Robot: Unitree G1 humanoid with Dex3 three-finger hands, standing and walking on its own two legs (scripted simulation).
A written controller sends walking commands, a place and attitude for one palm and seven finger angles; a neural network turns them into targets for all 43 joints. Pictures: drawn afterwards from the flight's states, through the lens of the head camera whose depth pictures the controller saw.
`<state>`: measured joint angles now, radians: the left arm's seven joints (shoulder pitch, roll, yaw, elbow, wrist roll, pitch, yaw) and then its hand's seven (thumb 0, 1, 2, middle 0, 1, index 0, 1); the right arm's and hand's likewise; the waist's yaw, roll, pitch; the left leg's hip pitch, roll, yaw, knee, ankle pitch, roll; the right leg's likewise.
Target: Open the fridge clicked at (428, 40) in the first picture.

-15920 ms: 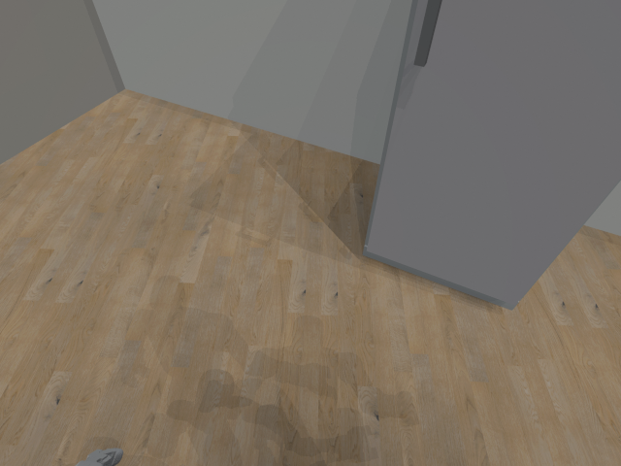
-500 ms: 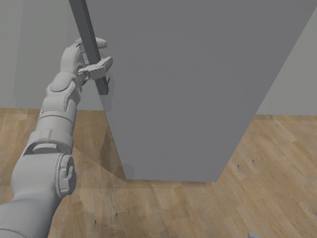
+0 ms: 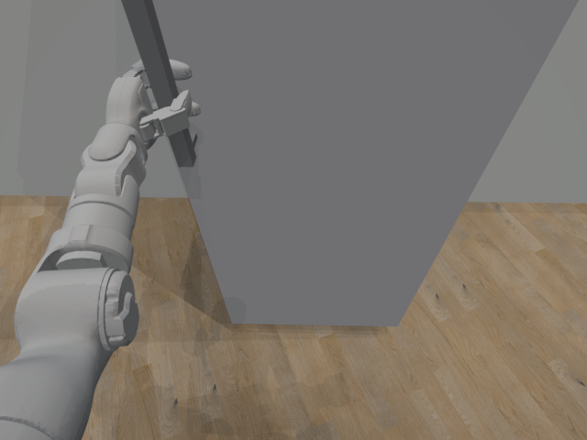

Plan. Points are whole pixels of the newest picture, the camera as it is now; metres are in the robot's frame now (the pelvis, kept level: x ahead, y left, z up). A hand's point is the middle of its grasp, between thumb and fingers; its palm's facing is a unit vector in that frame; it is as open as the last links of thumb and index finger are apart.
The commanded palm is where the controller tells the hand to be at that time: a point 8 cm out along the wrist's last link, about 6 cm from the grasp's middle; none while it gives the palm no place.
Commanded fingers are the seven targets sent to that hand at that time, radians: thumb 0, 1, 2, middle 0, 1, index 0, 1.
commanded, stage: grip the handle and tug to test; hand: left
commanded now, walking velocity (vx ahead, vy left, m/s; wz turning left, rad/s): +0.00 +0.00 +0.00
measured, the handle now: (166, 70) +0.53 +0.16 +0.24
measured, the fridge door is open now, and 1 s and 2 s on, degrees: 0 1 24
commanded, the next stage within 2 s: pull the door a little, standing still in 0.32 s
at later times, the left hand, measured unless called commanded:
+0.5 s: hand (180, 114) +0.48 +0.14 +0.21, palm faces -0.03 -1.00 +0.01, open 5.7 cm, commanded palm +0.45 +0.19 +0.21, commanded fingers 0.00 0.90 0.90 -0.45 -1.40 -0.45 -1.40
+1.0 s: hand (179, 125) +0.46 +0.14 +0.20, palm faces -0.03 -1.00 -0.03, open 6.4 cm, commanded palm +0.37 +0.20 +0.21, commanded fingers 0.00 0.90 0.90 -0.45 -1.40 -0.45 -1.40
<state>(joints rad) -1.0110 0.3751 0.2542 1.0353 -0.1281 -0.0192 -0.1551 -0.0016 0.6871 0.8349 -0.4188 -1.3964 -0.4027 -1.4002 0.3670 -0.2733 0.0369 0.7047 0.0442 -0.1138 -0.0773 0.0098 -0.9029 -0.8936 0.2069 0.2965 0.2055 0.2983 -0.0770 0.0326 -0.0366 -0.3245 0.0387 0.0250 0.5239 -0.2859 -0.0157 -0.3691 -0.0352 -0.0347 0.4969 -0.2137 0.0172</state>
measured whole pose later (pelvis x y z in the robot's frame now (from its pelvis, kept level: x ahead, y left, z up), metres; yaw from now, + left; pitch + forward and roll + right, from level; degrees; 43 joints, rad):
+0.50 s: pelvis +0.04 +0.00 +0.01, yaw -2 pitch +4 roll -1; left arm -0.72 0.30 0.28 0.56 -0.16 0.18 -0.15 0.01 0.73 0.77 -0.34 -1.40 -0.34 -1.40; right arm 0.27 -0.26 0.02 0.62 0.06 -0.05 -0.07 0.01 -0.90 -0.89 0.21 0.30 0.20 0.30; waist -0.05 0.04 -0.06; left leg -0.20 0.06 0.06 0.45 -0.31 -0.02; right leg -0.26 -0.02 0.00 0.43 -0.23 0.02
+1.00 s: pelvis +0.08 +0.00 +0.01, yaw -8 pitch +5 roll +0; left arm -0.27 0.28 0.34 -0.03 -0.22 0.35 -0.12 0.00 0.75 0.77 -0.27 -1.36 -0.20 -1.33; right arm 0.23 -0.24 0.05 0.55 0.05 0.01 -0.03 0.01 -0.90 -0.89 0.21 0.30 0.20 0.30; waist -0.02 0.06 -0.10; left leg -0.12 0.04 0.07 0.42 -0.27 -0.02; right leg -0.21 -0.02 -0.01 0.40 -0.24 0.00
